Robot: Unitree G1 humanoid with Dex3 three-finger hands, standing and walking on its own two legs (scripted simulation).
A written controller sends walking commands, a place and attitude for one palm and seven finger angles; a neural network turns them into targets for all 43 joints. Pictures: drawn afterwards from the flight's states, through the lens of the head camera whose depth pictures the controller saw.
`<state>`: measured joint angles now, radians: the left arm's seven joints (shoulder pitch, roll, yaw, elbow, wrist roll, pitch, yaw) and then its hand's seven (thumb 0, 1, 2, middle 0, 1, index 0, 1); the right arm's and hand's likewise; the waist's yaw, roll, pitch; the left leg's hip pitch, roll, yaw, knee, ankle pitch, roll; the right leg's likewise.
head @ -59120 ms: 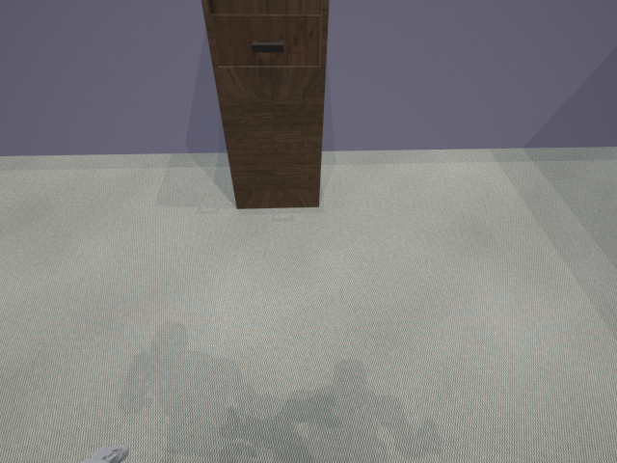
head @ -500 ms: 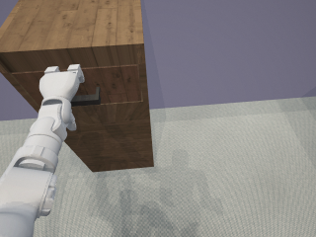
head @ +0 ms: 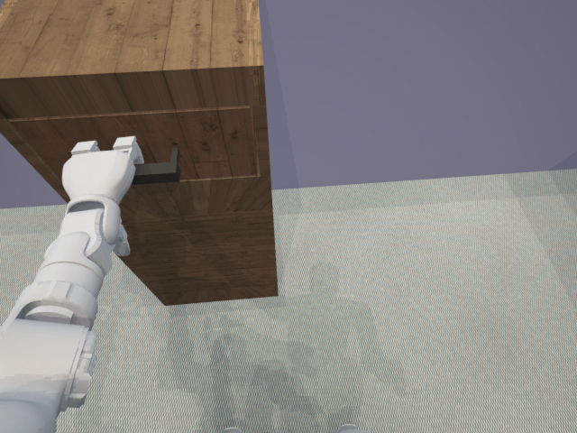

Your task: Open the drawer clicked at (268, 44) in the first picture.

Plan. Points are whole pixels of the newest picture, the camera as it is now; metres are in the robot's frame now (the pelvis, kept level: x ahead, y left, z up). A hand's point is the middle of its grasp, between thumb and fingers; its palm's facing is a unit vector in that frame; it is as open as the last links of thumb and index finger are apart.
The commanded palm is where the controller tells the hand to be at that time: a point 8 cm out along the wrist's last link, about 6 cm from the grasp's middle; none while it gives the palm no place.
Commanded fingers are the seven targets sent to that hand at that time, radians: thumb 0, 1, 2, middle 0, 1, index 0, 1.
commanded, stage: lower the fingers behind the handle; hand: left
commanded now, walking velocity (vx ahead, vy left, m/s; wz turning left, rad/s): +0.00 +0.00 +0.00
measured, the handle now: (147, 164) +0.52 +0.23 +0.02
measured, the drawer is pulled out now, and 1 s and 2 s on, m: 0.00 0.00 0.01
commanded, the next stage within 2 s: close the thumb around the handle in 0.84 s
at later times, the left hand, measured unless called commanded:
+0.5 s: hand (128, 203) +0.46 +0.25 +0.00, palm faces -0.05 +0.00 -1.00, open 13.9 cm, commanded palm +0.44 +0.23 +0.05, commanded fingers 0.00 -0.50 0.30 -0.30 -1.20 -0.30 -1.20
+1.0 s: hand (128, 203) +0.46 +0.25 +0.00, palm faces -0.06 +0.01 -1.00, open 13.9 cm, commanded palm +0.45 +0.23 +0.05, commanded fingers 0.00 -0.28 0.40 -0.32 -1.22 -0.32 -1.22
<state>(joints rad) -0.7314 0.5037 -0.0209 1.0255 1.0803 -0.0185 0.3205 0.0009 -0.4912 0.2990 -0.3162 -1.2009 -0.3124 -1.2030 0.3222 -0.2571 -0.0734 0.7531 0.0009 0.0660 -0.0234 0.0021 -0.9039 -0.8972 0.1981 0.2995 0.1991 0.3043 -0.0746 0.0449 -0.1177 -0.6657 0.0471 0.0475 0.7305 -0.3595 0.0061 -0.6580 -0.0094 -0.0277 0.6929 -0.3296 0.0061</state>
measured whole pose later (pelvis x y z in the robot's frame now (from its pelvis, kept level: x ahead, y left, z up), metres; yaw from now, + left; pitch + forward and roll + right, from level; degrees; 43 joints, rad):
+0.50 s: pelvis -0.01 +0.01 -0.01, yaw +0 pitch +20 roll -2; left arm -0.77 0.48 -0.04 1.04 1.10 -0.04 0.36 0.00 -0.49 0.30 -0.29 -1.22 -0.30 -1.20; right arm 0.34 -0.24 -0.07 0.75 -0.02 0.06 -0.02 0.00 -0.90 -0.90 0.20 0.30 0.20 0.30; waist -0.08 0.04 -0.14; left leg -0.79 0.04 0.04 0.84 -0.39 0.02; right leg -0.77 -0.02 -0.03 0.79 -0.36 0.01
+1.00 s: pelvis -0.01 +0.01 -0.01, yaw +0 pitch +20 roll -2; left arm -0.78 0.48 -0.06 1.04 1.09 -0.03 0.35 0.00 -0.48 0.30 -0.30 -1.21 -0.30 -1.21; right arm 0.34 -0.25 -0.07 0.75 -0.02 0.05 -0.02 0.00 -0.90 -0.90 0.20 0.30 0.20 0.30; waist -0.08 0.04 -0.14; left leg -0.79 0.04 0.03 0.84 -0.40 0.01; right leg -0.77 -0.01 -0.04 0.79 -0.36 0.01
